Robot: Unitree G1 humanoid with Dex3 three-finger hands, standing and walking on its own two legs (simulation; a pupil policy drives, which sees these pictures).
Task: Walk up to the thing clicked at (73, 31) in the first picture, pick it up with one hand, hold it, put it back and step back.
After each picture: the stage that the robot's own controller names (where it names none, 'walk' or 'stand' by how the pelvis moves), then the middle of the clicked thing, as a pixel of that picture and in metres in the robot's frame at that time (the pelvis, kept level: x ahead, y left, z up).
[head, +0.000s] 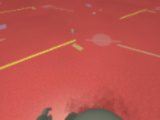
stand; (72, 31) +2.26 +0.61 -0.72
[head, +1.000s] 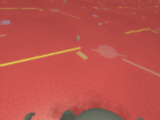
walk; (78, 38) +2.16 +0.30 -0.69
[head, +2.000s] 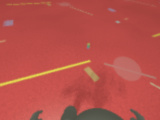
walk; (88, 46) +1.52 +0.05 -0.70
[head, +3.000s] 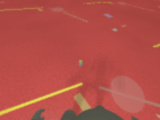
walk; (80, 63) +1.02 +0.14 -0.71
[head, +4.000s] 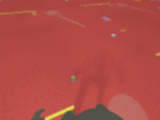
walk; (73, 78) +0.67 +0.21 -0.71
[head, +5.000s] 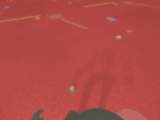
walk; (72, 89) +0.49 +0.24 -0.71
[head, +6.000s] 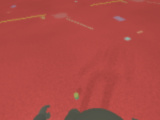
stand; (76, 96) +0.38 +0.19 -0.70
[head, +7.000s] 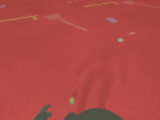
stand; (72, 101) +0.31 +0.21 -0.71
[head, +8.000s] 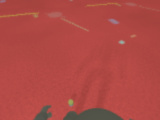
stand; (71, 103) +0.28 +0.20 -0.72
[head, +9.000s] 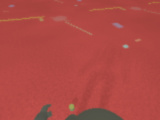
stand; (71, 107) +0.26 +0.19 -0.72
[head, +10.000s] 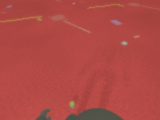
stand; (72, 104) +0.28 +0.21 -0.72
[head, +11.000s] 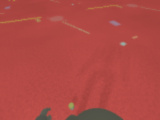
stand; (71, 106) +0.26 +0.21 -0.72
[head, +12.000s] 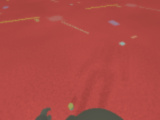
stand; (71, 106) +0.26 +0.21 -0.72
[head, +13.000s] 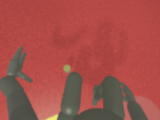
go down; (67, 69) +0.35 +0.19 -0.37
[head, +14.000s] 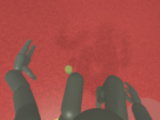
approach; (68, 70) +0.36 +0.19 -0.33
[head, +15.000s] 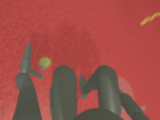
close in; (44, 63) +0.37 +0.21 -0.23
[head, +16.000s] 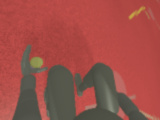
close; (35, 64) +0.37 +0.23 -0.23
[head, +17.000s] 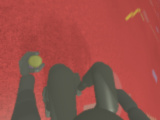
lift; (34, 63) +0.36 +0.22 -0.22
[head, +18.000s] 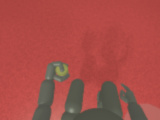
lift; (62, 72) +0.31 +0.19 -0.02
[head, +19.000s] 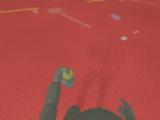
hold; (68, 79) +0.29 +0.16 +0.00
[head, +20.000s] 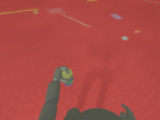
hold; (67, 77) +0.30 +0.17 +0.00
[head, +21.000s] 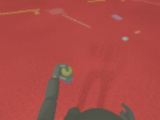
hold; (67, 75) +0.32 +0.17 +0.01
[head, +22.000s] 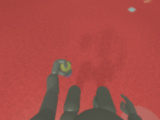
crouch; (66, 69) +0.36 +0.17 -0.06
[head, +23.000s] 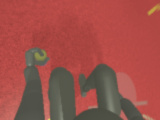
lower; (41, 58) +0.40 +0.22 -0.22
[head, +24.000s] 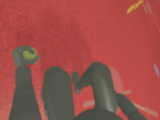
lower; (29, 56) +0.41 +0.24 -0.23
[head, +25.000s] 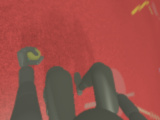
lower; (33, 57) +0.40 +0.23 -0.23
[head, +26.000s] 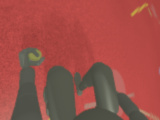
lower; (34, 57) +0.40 +0.23 -0.23
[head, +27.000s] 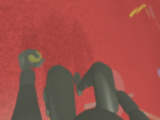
loosen; (34, 59) +0.39 +0.23 -0.23
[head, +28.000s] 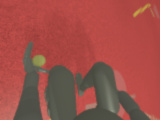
withdraw; (38, 61) +0.37 +0.21 -0.23
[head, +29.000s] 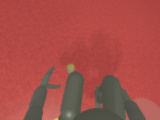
walk; (70, 68) +0.39 +0.17 -0.32
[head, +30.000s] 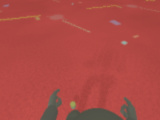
stand; (73, 105) +0.29 +0.16 -0.65
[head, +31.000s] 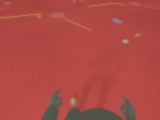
stand; (73, 102) +0.31 +0.17 -0.67
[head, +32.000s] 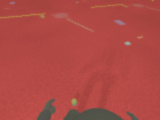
stand; (74, 102) +0.30 +0.16 -0.69
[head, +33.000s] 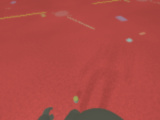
walk; (75, 99) +0.32 +0.17 -0.72
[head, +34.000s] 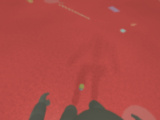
walk; (81, 87) +0.43 +0.02 -0.70
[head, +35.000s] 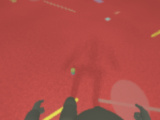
walk; (73, 71) +0.63 +0.24 -0.69
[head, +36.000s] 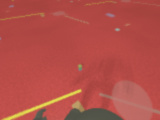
stand; (80, 67) +0.90 +0.23 -0.70
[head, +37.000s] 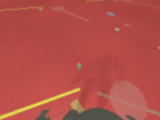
stand; (79, 66) +0.90 +0.19 -0.72
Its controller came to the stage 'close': yes
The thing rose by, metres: 0.72
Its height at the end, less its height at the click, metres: +0.00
